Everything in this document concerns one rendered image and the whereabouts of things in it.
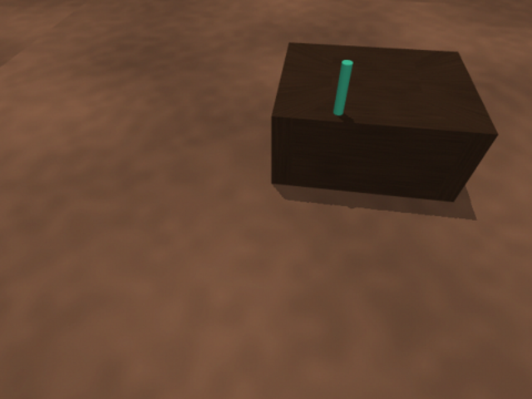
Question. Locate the can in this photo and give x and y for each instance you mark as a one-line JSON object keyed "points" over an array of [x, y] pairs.
{"points": [[343, 82]]}

